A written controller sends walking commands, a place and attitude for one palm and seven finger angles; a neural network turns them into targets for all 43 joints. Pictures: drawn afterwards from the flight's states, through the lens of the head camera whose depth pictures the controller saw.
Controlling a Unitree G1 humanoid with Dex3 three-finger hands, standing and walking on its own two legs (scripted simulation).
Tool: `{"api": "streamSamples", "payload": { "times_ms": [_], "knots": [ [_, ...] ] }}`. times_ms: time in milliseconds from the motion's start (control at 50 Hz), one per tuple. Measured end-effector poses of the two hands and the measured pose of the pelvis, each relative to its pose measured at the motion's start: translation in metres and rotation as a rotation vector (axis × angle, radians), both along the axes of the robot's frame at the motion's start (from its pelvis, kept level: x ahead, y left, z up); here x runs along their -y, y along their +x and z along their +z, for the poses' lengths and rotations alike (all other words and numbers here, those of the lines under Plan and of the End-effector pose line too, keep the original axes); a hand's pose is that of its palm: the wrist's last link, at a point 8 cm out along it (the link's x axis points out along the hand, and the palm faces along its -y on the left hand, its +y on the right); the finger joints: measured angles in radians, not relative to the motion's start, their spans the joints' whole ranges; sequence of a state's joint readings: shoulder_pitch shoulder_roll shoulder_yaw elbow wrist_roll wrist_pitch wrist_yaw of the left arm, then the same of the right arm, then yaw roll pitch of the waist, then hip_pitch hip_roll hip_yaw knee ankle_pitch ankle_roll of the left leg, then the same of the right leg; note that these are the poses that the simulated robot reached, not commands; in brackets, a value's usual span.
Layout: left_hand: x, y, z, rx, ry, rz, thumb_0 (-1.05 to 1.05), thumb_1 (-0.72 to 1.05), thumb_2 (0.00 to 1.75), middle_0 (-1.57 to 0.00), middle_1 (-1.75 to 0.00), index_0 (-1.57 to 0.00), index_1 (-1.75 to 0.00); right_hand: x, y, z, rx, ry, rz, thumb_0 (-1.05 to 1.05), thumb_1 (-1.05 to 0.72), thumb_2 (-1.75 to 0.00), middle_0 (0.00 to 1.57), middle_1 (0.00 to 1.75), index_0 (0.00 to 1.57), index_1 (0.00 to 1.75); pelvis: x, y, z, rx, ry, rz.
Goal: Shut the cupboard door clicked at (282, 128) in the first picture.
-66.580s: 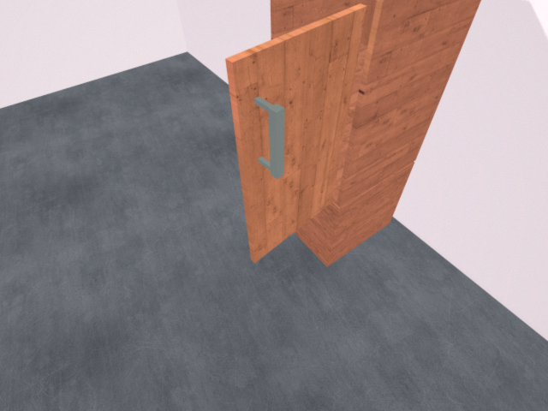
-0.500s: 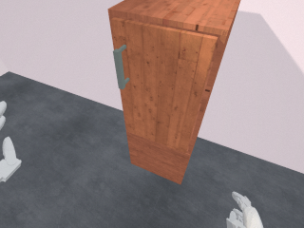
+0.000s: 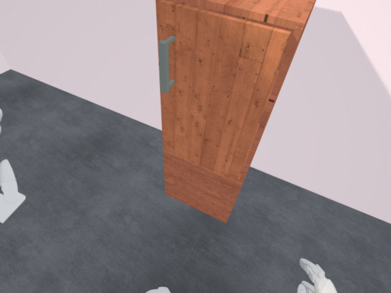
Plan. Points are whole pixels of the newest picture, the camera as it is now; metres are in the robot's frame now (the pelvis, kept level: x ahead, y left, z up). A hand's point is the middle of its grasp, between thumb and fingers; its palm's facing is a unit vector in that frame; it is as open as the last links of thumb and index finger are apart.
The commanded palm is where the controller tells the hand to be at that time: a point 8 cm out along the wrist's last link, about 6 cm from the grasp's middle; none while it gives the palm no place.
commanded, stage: step back with the hand held close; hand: left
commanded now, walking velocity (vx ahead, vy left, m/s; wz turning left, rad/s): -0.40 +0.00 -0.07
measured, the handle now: (167, 65) +0.69 +0.11 +0.11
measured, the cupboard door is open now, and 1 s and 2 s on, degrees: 0 0 0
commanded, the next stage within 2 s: stop stepping back and stand still in 0.30 s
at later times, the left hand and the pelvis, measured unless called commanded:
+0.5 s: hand out of the picture +0.10 +0.22 +0.20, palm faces +0.24 -0.84 -0.49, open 7.4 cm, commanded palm +0.05 +0.28 +0.20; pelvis -0.11 -0.01 +0.00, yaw -4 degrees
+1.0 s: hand out of the picture +0.06 +0.28 +0.20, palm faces +0.38 -0.80 -0.46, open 7.4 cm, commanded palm +0.03 +0.31 +0.20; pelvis -0.14 +0.03 +0.02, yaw -6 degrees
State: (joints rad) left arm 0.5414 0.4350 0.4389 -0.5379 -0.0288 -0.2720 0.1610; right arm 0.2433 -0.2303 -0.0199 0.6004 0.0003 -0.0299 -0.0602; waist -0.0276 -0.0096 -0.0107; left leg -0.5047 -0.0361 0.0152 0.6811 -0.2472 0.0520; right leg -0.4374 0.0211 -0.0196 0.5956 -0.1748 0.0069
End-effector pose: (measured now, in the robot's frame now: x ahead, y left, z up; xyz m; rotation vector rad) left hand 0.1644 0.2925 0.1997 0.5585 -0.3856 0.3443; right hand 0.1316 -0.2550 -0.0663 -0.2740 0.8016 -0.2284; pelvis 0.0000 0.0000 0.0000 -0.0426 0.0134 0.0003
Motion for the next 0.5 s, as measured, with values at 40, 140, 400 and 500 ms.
{"api": "streamSamples", "payload": {
  "times_ms": [40,140,400,500],
  "knots": [
    [-0.007,-0.007,0.0,-0.001,0.016,0.003,0.01,0.88,0.9,-0.21,-0.3,-0.22,-0.31,-0.003,-0.003,0.003,0.011,-0.015,-0.001,0.02,-0.9,-0.9,0.2,0.3,0.2,0.3,-0.004,-0.005,-0.001,0.002,-0.012,-0.001],
    [-0.025,-0.025,0.01,0.02,0.032,0.049,0.01,0.88,0.9,-0.21,-0.3,-0.22,-0.31,-0.017,-0.006,0.011,0.043,-0.016,0.024,0.02,-0.9,-0.9,0.2,0.3,0.2,0.3,-0.008,-0.015,0.007,-0.013,-0.053,0.011],
    [0.024,-0.051,0.0,-0.002,-0.039,-0.156,0.01,0.89,0.9,-0.2,-0.3,-0.21,-0.3,-0.031,-0.039,0.014,0.132,0.057,0.078,0.01,-0.9,-0.9,0.21,0.3,0.2,0.3,0.007,-0.096,0.005,-0.064,-0.052,-0.087],
    [0.03,-0.094,0.015,0.003,0.056,-0.211,0.01,0.88,0.9,-0.21,-0.3,-0.22,-0.31,-0.011,-0.095,0.016,0.126,0.033,-0.018,0.01,-0.9,-0.9,0.21,0.3,0.2,0.3,0.011,-0.112,0.001,-0.001,-0.042,-0.069]
  ]
}}
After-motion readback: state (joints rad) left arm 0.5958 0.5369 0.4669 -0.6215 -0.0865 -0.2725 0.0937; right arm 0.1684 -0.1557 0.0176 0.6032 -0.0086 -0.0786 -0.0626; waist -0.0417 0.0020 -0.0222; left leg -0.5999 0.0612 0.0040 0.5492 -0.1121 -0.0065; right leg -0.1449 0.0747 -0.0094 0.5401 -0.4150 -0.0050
